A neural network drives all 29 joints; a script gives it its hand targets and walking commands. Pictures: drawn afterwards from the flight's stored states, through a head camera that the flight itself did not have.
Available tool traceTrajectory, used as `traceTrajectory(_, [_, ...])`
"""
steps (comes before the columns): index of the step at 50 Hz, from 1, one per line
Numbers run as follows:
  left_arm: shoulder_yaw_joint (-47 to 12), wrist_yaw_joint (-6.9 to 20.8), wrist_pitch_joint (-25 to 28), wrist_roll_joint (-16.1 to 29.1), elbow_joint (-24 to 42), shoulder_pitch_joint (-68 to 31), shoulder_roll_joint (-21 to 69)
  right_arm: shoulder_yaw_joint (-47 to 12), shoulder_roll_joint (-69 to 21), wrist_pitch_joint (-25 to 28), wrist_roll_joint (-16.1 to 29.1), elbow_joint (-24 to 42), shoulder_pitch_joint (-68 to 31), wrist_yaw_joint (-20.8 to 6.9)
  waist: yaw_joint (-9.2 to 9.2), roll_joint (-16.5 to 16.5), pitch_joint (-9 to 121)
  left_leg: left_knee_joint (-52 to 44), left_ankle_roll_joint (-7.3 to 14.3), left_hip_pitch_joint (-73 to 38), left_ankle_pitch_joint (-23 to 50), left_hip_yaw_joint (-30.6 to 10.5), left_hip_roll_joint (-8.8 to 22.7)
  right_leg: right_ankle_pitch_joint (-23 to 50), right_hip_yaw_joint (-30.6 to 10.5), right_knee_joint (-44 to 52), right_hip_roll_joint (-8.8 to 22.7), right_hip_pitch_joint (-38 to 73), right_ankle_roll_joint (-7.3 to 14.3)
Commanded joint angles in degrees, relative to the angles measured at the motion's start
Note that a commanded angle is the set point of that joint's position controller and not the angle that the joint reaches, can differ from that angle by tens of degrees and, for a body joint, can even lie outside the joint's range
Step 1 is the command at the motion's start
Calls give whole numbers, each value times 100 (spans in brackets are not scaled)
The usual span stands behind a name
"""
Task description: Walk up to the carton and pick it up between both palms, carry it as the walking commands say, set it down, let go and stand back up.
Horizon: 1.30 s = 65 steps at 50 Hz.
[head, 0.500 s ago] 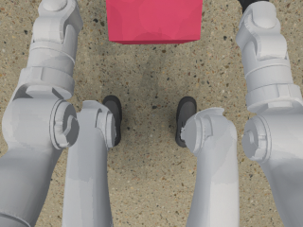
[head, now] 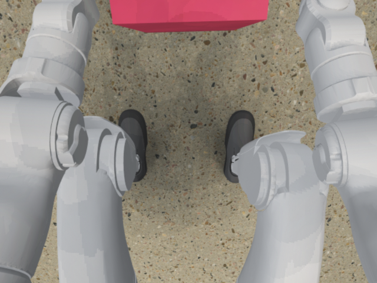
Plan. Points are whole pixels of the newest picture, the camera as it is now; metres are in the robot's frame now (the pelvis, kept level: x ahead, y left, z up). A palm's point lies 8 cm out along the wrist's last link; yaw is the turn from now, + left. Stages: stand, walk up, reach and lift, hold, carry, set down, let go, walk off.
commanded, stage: reach and lift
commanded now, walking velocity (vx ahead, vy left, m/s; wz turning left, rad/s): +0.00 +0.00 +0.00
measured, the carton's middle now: out of the picture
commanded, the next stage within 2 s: none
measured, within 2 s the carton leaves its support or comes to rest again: leaves its support in 1.66 s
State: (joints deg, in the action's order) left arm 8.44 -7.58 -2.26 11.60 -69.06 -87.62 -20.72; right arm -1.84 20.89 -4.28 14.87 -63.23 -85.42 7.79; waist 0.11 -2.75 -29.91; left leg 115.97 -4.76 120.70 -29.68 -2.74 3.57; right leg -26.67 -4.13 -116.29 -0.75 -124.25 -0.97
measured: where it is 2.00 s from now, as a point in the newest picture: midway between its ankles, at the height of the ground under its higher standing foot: (185, 157)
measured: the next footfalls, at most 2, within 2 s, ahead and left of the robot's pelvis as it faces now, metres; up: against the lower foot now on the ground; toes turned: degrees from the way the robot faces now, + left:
none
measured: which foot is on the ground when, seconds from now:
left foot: down 0.00-1.00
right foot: down 0.00-1.00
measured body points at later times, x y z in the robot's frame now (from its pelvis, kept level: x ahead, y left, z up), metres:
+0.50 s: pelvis +0.00 +0.00 -0.01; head +0.40 +0.00 +0.19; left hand +0.56 +0.17 -0.24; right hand +0.55 -0.16 -0.24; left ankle +0.13 +0.16 -0.38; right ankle +0.14 -0.13 -0.38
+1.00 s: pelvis +0.00 +0.00 -0.01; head +0.40 +0.00 +0.19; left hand +0.56 +0.17 -0.24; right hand +0.56 -0.13 -0.23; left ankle +0.13 +0.16 -0.38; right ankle +0.14 -0.13 -0.38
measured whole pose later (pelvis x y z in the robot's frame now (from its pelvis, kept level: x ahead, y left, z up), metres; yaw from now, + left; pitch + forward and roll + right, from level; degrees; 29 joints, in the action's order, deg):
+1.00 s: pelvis +0.00 +0.00 -0.01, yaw +0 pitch +35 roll +3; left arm 6.7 -8.0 -1.0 11.6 -70.0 -90.5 -20.1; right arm -0.6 17.1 -2.4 14.8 -65.6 -90.1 6.9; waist 0.1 -2.7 -29.9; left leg 118.2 -4.7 123.0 -30.3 -2.9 3.5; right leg -27.0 -4.4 -118.3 -1.1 -126.5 -1.3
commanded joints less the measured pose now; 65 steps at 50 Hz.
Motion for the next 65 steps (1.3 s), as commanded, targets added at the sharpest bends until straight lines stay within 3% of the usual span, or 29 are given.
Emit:
traceTrajectory(1, [-228,44,429,403,1005,-1991,-928,-193,548,362,328,850,-2708,5,-656,54,8677,-132,183,-2465,1648,894,-425,1646,333,397,-97,4280,-208])
traceTrajectory(2, [-315,21,407,405,623,-1845,-894,-210,595,351,242,438,-2542,23,-578,125,8561,-116,166,-2583,1650,805,-459,1674,376,259,-76,4266,-242])
traceTrajectory(3, [-457,9,469,473,1038,-1794,-709,-61,684,409,262,536,-2313,32,-374,230,8827,-129,119,-2579,1734,872,-465,1770,433,302,-120,4241,-196])
traceTrajectory(4, [-338,-15,460,379,756,-1685,-918,-148,629,390,352,554,-2417,32,-652,209,8709,-64,153,-2526,1713,881,-444,1696,413,255,-105,4155,-212])
traceTrajectory(5, [-297,-17,451,358,574,-1642,-873,-179,634,381,279,218,-2221,21,-612,273,8430,-151,127,-2309,1533,896,-461,1583,413,287,-119,4110,-197])
traceTrajectory(9, [-340,-29,463,414,802,-1510,-769,-259,601,397,411,791,-2361,23,-728,179,9037,-48,154,-2714,1903,871,-466,1850,412,211,-120,4275,-242])
traceTrajectory(13, [-449,-20,444,597,730,-1764,-658,-221,601,378,316,624,-2376,48,-518,95,8828,-95,134,-2537,1647,880,-481,1604,458,248,-98,4242,-213])
traceTrajectory(17, [-444,-16,445,448,885,-1734,-595,-307,331,382,418,739,-2423,-2,-681,85,8670,-134,177,-2449,1701,835,-495,1685,476,232,-139,4083,-208])
traceTrajectory(18, [-575,-9,400,508,462,-1629,-418,-292,280,357,384,277,-2177,11,-504,178,8444,-206,154,-2500,1523,849,-474,1549,530,296,-144,4147,-219])
traceTrajectory(19, [-626,18,465,592,888,-1768,-314,-402,205,395,444,747,-2431,3,-459,74,8712,-129,184,-2490,1533,821,-486,1614,474,241,-143,4164,-194])
traceTrajectory(22, [-506,-14,437,459,488,-1679,-404,-420,36,364,443,416,-2416,-18,-638,61,8402,-207,179,-2423,1444,869,-502,1457,520,306,-192,4040,-245])
traceTrajectory(26, [-635,-13,470,484,778,-1964,-93,-637,-90,421,595,897,-2829,-2,-764,127,8810,-94,171,-2731,1795,873,-557,1726,451,276,-189,4279,-249])
traceTrajectory(28, [-527,-12,487,432,721,-1897,-50,-567,-152,410,433,596,-2536,19,-661,-45,8444,-201,185,-2411,1657,835,-613,1766,490,255,-230,4170,-227])
traceTrajectory(29, [-663,-7,507,477,799,-1930,79,-506,-186,448,509,878,-2717,13,-576,147,8742,-147,191,-2506,1771,882,-595,1856,487,266,-239,4268,-277])
traceTrajectory(30, [-601,6,493,424,745,-1929,51,-316,-74,426,286,390,-2389,29,-455,217,8324,-206,166,-2354,1437,814,-635,1571,493,284,-245,4041,-217])
traceTrajectory(34, [-685,95,473,398,759,-2040,452,-315,-400,415,184,441,-2465,-16,-455,358,8280,-234,123,-2635,1578,808,-674,1499,501,275,-287,3922,-171])
traceTrajectory(35, [-866,152,459,496,844,-2114,731,-402,-500,434,235,412,-2478,-53,-258,366,8354,-159,124,-2621,1657,789,-652,1685,496,287,-283,4076,-160])
traceTrajectory(36, [-702,143,484,379,794,-2069,536,-311,-566,387,101,378,-2501,-27,-409,331,8152,-171,100,-2391,1525,829,-698,1551,438,328,-281,3981,-140])
traceTrajectory(39, [-867,329,439,417,719,-2188,1332,-393,-1141,370,-32,299,-2577,-169,-221,245,8059,-240,139,-2447,1344,740,-772,1361,541,309,-322,3978,-142])
traceTrajectory(40, [-994,432,458,329,1151,-2462,1684,-470,-1728,354,108,515,-2847,-305,-451,415,8169,-256,158,-2582,1527,814,-767,1529,525,272,-354,3907,-152])
traceTrajectory(41, [-1108,529,441,382,1094,-2673,2046,-462,-2088,313,16,189,-2796,-390,-186,297,8120,-290,181,-2498,1275,746,-769,1385,580,279,-385,3954,-99])
traceTrajectory(42, [-1060,607,397,277,961,-2538,2167,-490,-2252,291,-82,267,-2776,-450,-352,294,7957,-196,154,-2312,1428,804,-758,1493,507,251,-401,3904,-111])
traceTrajectory(48, [-1178,1326,42,-68,1275,-3126,4289,-590,-4273,66,-526,431,-3368,-1168,-343,291,7524,-134,227,-1839,1029,800,-865,1205,528,162,-491,3700,-19])
traceTrajectory(50, [-1088,1462,-58,-73,1177,-2961,4616,-585,-4601,-6,-615,726,-3431,-1293,-335,57,7542,-39,280,-1758,1070,842,-879,1199,589,123,-459,3684,-55])
traceTrajectory(53, [-1078,1634,-183,-188,1475,-3126,4880,-401,-4854,-105,-734,777,-3402,-1476,-393,251,7369,-93,252,-1548,993,911,-925,1143,615,147,-493,3644,-10])
traceTrajectory(55, [-1095,1743,-255,-137,1379,-3124,5132,-323,-5087,-257,-849,431,-3000,-1560,-219,44,7153,-45,250,-1400,838,883,-950,1018,636,119,-518,3450,57])
traceTrajectory(63, [-1191,1901,-428,-97,1621,-3188,5530,-298,-5448,-348,-718,768,-3207,-1762,-306,367,7114,-13,280,-1286,752,903,-973,854,633,69,-480,3328,153])
traceTrajectory(64, [-1192,1888,-421,-148,1656,-3150,5496,-373,-5452,-355,-642,798,-3189,-1769,-455,377,7033,9,279,-1419,911,916,-966,967,582,47,-505,3247,157])
traceTrajectory(65, [-1184,1893,-456,-101,1598,-3171,5586,-327,-5362,-340,-615,926,-3385,-1794,-338,410,7123,-47,304,-1552,865,885,-968,859,664,72,-491,3218,144])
